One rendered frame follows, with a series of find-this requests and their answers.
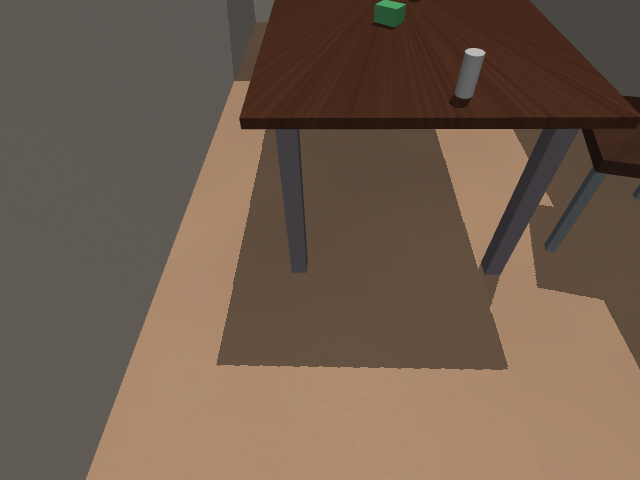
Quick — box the chair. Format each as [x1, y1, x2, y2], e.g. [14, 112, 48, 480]
[544, 96, 640, 252]

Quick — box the table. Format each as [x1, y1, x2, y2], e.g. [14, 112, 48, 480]
[239, 0, 640, 275]

